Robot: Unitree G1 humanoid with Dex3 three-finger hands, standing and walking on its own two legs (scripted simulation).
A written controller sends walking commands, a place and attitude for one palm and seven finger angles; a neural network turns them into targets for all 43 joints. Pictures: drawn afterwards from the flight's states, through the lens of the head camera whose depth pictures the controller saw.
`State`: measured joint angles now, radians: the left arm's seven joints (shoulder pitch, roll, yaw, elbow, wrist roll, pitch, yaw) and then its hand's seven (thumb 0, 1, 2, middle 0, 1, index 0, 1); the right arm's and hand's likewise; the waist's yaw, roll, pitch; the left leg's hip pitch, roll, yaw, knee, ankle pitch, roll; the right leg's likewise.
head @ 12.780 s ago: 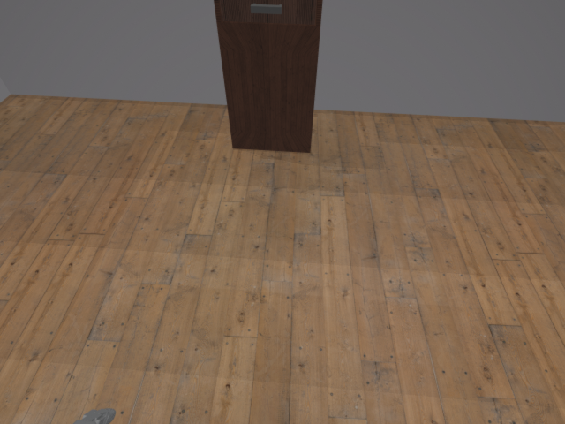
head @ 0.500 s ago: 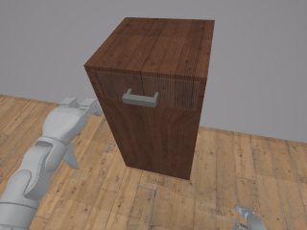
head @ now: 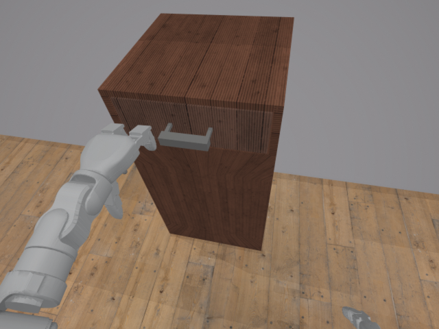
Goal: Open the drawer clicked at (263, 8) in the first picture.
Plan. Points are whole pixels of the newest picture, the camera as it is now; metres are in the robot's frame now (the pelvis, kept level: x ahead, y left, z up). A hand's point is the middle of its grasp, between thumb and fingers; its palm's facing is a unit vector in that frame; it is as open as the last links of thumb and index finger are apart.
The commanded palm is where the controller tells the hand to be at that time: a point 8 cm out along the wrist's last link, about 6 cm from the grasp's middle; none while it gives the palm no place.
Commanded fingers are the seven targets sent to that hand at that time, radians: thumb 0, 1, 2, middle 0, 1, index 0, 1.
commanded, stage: move the hooked fingers above the handle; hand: left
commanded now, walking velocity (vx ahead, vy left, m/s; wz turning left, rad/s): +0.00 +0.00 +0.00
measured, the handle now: (186, 134) +0.55 +0.14 +0.00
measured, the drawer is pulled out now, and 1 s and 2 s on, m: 0.00 0.00 0.00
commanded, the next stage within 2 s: lower the fingers behind the handle in 1.66 s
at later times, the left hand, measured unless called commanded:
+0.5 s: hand (148, 151) +0.43 +0.19 +0.07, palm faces -0.06 -0.03 -1.00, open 13.8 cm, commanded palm +0.42 +0.20 +0.13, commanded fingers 0.00 -0.50 0.30 -0.30 -1.20 -0.30 -1.20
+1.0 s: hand (168, 132) +0.51 +0.17 +0.05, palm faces -0.06 -0.02 -1.00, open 13.8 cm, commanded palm +0.49 +0.18 +0.11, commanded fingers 0.00 -0.50 0.30 -0.30 -1.20 -0.30 -1.20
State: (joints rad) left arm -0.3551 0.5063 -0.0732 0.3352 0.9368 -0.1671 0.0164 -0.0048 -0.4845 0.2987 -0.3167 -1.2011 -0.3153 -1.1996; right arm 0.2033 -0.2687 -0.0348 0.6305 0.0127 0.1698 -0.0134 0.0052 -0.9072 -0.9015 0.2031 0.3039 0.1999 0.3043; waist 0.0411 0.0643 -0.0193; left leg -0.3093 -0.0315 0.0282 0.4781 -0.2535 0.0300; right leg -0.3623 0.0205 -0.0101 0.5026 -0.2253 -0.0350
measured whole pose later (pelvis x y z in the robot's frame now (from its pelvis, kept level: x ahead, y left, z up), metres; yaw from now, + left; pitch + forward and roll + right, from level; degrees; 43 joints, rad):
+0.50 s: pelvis +0.01 +0.00 -0.01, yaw +0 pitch +9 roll +1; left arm -0.60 0.45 -0.15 0.63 0.99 -0.16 0.08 0.00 -0.48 0.30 -0.32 -1.20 -0.32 -1.20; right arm 0.23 -0.25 -0.04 0.64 0.01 0.18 -0.02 0.00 -0.91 -0.90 0.20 0.30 0.20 0.30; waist 0.01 0.05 -0.06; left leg -0.40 -0.04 0.03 0.55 -0.30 0.03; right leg -0.45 0.02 -0.01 0.57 -0.27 -0.03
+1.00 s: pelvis +0.02 +0.00 -0.01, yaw -1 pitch +14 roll +0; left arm -0.86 0.45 -0.12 0.97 1.05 -0.12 0.18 0.00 -0.48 0.30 -0.32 -1.20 -0.32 -1.20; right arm 0.35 -0.26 -0.06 0.69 0.00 0.17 -0.02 0.00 -0.91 -0.90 0.20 0.30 0.20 0.30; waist -0.10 0.04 -0.10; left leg -0.54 -0.02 0.04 0.62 -0.33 0.04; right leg -0.58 0.03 0.00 0.62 -0.29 -0.03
